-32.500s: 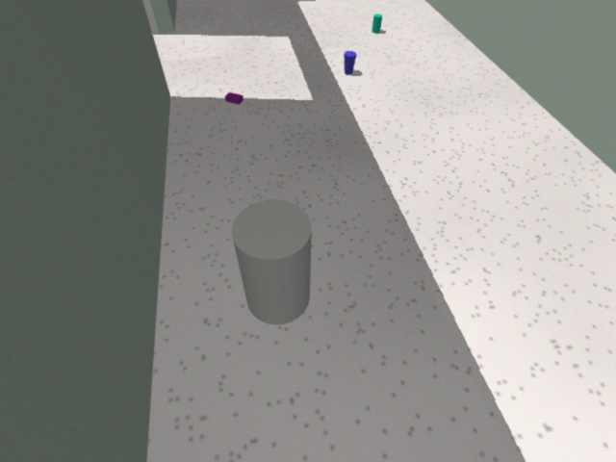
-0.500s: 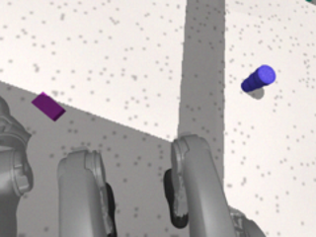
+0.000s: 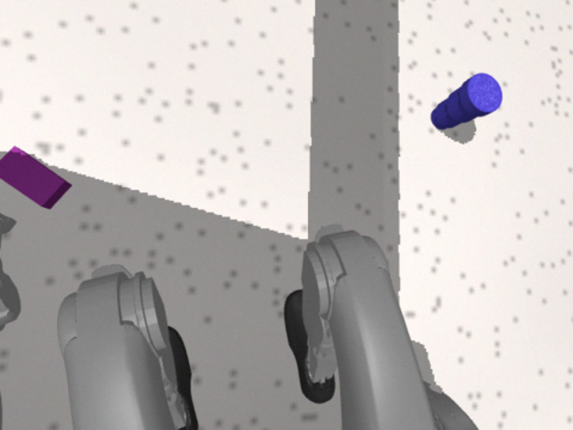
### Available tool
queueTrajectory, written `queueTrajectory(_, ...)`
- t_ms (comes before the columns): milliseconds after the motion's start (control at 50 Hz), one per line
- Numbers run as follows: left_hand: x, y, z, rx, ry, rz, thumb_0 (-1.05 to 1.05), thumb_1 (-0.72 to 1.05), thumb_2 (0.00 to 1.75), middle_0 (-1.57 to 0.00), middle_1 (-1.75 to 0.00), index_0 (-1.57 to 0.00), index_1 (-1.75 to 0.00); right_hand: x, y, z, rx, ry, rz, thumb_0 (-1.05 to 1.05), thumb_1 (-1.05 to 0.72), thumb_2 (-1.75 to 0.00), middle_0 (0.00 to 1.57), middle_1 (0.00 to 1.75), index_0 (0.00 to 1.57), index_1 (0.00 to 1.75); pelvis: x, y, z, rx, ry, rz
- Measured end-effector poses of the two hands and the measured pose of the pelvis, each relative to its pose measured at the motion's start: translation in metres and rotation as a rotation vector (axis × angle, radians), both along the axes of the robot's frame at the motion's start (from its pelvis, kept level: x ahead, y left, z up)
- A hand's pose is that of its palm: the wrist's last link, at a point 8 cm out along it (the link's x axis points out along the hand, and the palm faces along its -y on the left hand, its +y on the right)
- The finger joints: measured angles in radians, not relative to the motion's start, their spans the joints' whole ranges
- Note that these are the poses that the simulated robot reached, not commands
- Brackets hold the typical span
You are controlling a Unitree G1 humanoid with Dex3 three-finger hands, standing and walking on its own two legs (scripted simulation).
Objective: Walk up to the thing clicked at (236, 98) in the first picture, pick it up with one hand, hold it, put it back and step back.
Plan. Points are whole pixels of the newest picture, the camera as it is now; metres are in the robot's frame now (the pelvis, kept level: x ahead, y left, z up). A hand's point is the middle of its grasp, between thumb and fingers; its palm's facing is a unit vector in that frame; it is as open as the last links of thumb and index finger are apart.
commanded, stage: rise first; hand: left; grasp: from above
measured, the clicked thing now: (32, 178) +0.48 +0.33 -0.30
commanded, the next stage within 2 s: none
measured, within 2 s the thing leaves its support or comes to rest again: neither
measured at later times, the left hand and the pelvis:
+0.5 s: hand out of the picture +0.43 +0.36 -0.19, palm faces -0.24 -0.35 -0.91, open 13.8 cm; pelvis +0.00 +0.00 -0.01, yaw -2 degrees
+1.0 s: hand out of the picture +0.45 +0.35 -0.20, palm faces -0.23 -0.35 -0.91, open 13.7 cm; pelvis -0.01 +0.01 +0.00, yaw -3 degrees
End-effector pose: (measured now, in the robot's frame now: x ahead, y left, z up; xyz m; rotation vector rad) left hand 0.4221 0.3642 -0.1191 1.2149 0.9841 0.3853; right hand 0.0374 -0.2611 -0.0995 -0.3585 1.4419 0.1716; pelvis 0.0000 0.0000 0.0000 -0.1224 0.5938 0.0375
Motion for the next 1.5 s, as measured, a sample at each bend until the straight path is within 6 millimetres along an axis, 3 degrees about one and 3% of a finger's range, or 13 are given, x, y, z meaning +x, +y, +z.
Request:
queueTrajectory(1140, 0.031, -0.013, -0.02, -0.007, -0.017, -0.004, 0.0, -0.51, 0.92, -0.13, -1.11, -0.15, -1.09, -0.035, 0.013, 0.035, 0.007, 0.012, 0.049, 0.0, -0.93, -0.9, 0.2, 0.3, 0.2, 0.3, -0.008, 0.006, -0.003, -0.057, -0.049, -0.029)
queueTrajectory(1500, 0.023, -0.012, -0.016, 0.0, 0.004, 0.001, 0.0, -0.51, 0.93, -0.13, -1.12, -0.14, -1.1, -0.037, 0.013, 0.038, 0.02, -0.003, 0.054, 0.0, -0.93, -0.9, 0.2, 0.3, 0.2, 0.3, -0.011, 0.005, 0.0, -0.056, -0.057, -0.029)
